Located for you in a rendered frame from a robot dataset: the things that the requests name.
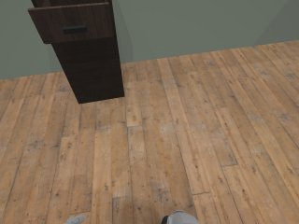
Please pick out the robot right shin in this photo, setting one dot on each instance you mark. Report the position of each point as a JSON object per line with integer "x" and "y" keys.
{"x": 178, "y": 211}

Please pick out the robot right thigh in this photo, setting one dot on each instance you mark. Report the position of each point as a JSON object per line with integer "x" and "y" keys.
{"x": 182, "y": 218}

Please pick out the cabinet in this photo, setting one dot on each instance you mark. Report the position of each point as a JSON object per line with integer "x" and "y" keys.
{"x": 92, "y": 67}

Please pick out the drawer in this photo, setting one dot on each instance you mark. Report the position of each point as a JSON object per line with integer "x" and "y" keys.
{"x": 50, "y": 19}

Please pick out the left robot hand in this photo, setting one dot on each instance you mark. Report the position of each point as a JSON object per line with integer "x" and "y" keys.
{"x": 75, "y": 220}

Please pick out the handle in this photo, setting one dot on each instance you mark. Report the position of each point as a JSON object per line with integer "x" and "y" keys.
{"x": 75, "y": 29}

